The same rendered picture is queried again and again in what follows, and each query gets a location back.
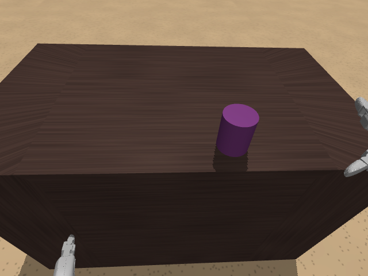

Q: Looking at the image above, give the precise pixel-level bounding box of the right robot hand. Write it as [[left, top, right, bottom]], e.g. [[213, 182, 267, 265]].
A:
[[344, 97, 368, 177]]

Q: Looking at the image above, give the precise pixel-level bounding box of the left robot hand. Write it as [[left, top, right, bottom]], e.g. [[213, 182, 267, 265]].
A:
[[53, 235, 75, 276]]

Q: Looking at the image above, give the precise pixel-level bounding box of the can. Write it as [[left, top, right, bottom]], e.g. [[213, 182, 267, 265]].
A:
[[216, 103, 259, 157]]

